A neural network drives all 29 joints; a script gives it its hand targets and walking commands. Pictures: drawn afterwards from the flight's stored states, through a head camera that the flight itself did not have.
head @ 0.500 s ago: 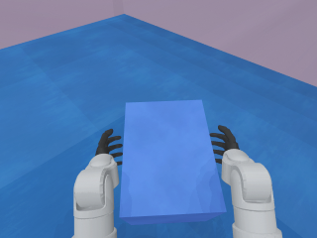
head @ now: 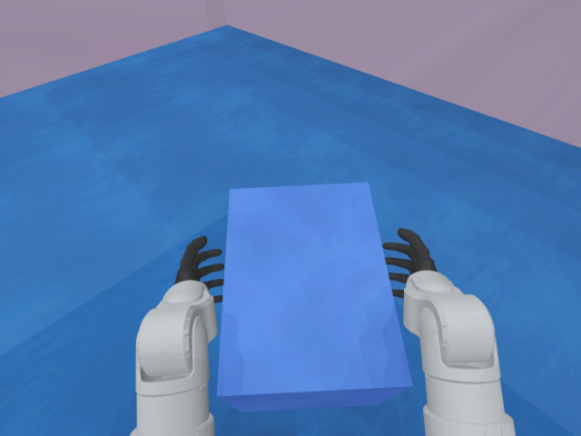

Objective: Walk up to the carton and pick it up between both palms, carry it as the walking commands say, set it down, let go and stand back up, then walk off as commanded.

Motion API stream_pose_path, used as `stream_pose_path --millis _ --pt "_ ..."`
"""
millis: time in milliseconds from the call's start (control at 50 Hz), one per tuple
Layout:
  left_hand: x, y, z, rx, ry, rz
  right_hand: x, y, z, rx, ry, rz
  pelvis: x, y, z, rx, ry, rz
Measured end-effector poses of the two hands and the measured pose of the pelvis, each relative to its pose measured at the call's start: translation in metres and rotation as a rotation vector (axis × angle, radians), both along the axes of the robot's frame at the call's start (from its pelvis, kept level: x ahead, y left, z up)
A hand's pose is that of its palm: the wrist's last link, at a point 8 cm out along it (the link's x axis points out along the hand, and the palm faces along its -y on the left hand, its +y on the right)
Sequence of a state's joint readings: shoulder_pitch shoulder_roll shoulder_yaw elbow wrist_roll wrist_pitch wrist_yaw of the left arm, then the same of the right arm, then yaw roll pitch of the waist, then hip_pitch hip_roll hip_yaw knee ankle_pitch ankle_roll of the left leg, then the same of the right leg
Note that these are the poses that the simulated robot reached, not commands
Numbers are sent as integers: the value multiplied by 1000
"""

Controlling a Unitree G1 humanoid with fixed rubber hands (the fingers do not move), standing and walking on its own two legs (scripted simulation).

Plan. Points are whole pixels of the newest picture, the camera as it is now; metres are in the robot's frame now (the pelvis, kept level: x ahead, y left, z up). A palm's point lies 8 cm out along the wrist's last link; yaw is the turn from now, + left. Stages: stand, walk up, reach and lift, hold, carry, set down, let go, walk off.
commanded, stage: carry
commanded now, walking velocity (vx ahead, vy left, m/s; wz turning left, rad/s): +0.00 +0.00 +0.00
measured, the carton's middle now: (304, 297) +0.30 +0.00 +0.02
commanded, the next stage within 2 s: hold in 0.68 s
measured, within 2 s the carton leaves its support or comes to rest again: neither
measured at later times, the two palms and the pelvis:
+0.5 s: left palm (198, 286) +0.28 +0.14 +0.09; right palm (418, 278) +0.28 -0.14 +0.09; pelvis +0.01 +0.00 +0.00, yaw +0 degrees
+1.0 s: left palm (198, 299) +0.29 +0.15 +0.05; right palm (408, 286) +0.29 -0.14 +0.06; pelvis +0.01 +0.01 +0.01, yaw +0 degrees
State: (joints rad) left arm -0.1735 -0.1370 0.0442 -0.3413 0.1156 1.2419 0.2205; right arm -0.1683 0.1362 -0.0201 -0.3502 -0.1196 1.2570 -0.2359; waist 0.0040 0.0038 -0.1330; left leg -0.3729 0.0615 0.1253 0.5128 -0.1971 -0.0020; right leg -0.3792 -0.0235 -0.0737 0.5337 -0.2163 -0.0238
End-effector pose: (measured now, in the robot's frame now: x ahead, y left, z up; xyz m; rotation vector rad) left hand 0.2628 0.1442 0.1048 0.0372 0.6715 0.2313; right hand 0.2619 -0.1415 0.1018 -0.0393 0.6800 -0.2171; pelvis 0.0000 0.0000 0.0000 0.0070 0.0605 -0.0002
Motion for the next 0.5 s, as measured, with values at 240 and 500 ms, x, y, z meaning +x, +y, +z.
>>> stream_pose_path --millis 240,500 --pt "7 -2 -3 0 2 -3 5 -2 -3 0 1 1 4 -2 -1 1 0 -1" --pt "18 -3 -13 -2 18 -10 17 -3 -12 -3 16 3 9 -2 -1 2 -2 -3"
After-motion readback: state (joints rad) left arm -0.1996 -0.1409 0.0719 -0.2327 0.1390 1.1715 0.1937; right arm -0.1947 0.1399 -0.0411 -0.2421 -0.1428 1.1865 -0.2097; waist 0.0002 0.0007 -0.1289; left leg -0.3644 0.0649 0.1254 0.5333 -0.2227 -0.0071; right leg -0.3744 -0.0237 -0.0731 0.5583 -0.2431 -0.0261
